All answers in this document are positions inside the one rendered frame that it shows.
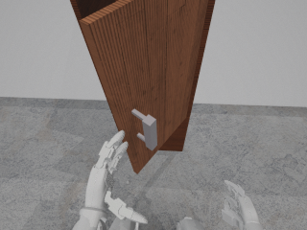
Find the left robot hand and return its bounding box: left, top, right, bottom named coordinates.
left=84, top=130, right=148, bottom=224

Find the right robot hand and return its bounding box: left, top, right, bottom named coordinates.
left=222, top=180, right=261, bottom=230

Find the robot thigh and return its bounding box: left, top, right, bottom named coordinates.
left=108, top=217, right=140, bottom=230
left=177, top=218, right=205, bottom=230

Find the cupboard door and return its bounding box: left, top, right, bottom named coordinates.
left=80, top=0, right=209, bottom=174

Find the left robot thigh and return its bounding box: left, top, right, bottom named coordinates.
left=108, top=217, right=140, bottom=230

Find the handle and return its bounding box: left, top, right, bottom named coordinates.
left=131, top=109, right=157, bottom=151

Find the right robot thigh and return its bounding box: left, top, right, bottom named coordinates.
left=177, top=218, right=205, bottom=230

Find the left robot forearm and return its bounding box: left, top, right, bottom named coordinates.
left=72, top=207, right=108, bottom=230

